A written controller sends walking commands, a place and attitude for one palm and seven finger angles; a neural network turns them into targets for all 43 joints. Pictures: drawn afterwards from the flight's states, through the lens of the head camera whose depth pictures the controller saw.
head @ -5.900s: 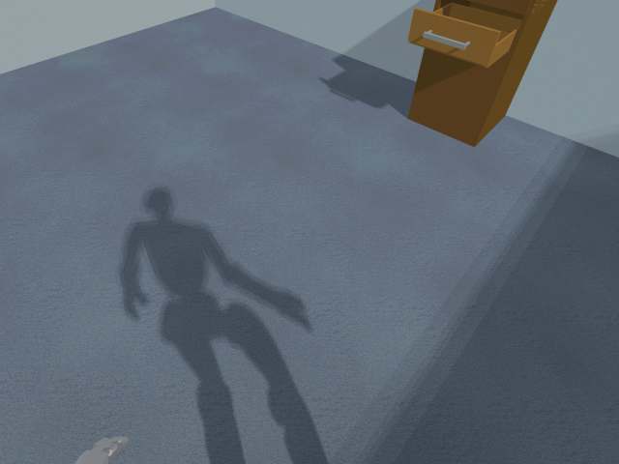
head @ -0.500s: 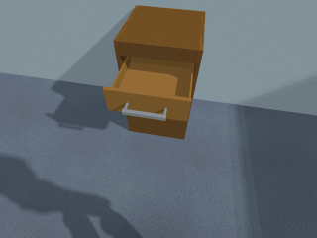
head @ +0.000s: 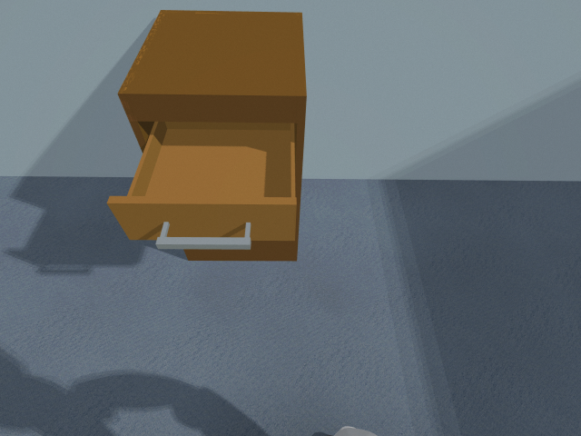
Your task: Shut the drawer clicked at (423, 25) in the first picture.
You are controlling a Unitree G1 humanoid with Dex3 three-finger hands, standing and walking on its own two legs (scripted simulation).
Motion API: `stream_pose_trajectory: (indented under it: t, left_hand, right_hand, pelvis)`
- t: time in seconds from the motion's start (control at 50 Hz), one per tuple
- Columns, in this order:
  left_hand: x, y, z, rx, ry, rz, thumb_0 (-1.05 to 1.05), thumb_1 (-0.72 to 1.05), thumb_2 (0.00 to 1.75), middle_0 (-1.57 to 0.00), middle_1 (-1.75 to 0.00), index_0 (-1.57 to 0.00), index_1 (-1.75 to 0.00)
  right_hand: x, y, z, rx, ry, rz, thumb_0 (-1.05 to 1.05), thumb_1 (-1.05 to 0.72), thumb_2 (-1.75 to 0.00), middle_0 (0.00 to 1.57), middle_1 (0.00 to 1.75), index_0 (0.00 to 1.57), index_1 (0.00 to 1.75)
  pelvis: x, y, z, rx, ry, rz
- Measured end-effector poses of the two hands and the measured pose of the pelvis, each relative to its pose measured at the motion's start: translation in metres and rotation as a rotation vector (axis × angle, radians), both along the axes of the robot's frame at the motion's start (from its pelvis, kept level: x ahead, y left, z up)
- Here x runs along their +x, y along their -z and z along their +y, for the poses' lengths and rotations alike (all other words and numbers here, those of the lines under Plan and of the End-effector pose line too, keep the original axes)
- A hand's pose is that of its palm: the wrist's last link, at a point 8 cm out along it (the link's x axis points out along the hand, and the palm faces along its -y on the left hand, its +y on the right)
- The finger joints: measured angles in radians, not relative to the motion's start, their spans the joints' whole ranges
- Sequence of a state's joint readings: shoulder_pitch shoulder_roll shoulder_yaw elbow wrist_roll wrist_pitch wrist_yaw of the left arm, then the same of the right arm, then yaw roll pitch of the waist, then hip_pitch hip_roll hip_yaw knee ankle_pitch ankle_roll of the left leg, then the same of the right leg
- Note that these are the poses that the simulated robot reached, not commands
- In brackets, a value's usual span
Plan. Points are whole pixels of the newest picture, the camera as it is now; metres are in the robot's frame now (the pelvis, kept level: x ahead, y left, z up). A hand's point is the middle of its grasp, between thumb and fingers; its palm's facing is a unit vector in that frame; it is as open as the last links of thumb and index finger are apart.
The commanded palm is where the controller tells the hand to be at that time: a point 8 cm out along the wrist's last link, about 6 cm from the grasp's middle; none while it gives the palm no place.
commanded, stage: take the last steps up to it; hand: left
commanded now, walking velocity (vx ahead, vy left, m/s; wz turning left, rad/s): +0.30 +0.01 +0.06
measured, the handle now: (205, 235) +0.52 +0.18 -0.16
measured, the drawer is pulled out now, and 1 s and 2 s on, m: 0.26 0.26 0.26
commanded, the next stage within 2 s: come to a stop and stand still in 0.44 s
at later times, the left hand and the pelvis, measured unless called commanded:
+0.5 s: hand out of the picture +0.10 +0.17 -0.19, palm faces +0.13 -0.98 -0.14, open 7.3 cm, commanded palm none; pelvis +0.15 +0.01 +0.00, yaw +3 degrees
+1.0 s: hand (192, 380) +0.23 +0.16 -0.15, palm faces +0.05 -0.96 -0.28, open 7.4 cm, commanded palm none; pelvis +0.19 -0.03 +0.00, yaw +3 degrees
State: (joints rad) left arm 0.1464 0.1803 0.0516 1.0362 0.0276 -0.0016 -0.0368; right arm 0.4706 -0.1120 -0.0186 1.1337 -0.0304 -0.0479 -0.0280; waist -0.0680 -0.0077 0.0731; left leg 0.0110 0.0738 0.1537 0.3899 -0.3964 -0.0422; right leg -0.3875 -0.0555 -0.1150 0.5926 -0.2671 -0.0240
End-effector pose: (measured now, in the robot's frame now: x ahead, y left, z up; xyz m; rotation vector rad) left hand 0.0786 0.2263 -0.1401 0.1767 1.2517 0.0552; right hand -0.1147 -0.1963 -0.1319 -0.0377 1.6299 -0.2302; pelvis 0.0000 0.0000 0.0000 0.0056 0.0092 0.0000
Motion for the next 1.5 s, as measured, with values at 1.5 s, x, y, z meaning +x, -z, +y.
stream_pose_trajectory:
  t: [1.5]
  left_hand:
    - [0.032, -0.004, 0.01, 0.016, -0.2, 0.129, 0.01, 0.91, 0.9, -0.2, -0.29, -0.2, -0.3]
  right_hand:
    - [0.243, -0.005, -0.014, -0.033, -0.189, -0.221, 0.0, -0.91, -0.9, 0.2, 0.3, 0.2, 0.3]
  pelvis:
    - [0.131, -0.013, 0.004, -0.001, -0.059, -0.016]
